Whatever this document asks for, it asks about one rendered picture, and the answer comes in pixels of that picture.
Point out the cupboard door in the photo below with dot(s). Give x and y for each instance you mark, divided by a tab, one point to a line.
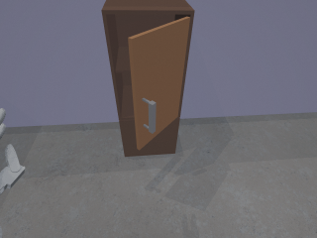
157	58

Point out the handle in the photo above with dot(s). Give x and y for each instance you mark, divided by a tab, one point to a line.
152	115

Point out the left robot hand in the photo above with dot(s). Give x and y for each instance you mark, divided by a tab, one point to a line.
9	175

